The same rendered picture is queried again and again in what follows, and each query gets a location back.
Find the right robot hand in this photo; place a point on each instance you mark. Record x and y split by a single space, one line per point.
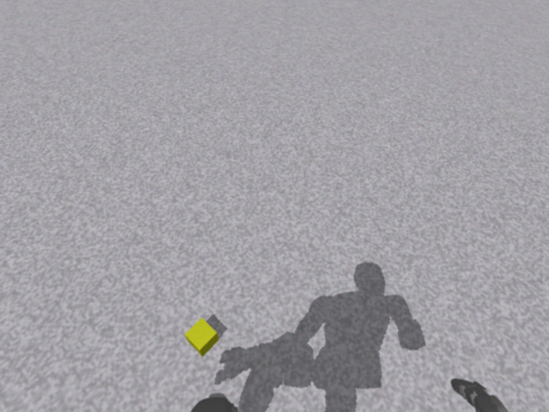
477 396

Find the cube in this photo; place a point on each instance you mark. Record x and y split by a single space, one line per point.
202 337

